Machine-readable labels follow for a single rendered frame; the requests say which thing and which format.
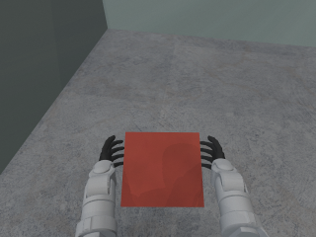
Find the robot left hand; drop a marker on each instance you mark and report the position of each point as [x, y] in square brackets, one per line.
[107, 151]

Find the left robot forearm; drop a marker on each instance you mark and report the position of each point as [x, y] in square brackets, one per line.
[99, 202]

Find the right robot forearm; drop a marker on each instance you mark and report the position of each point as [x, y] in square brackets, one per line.
[237, 215]

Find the carton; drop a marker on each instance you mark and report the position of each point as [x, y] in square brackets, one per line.
[161, 169]

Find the robot right hand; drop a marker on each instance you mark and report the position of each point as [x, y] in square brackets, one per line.
[216, 151]

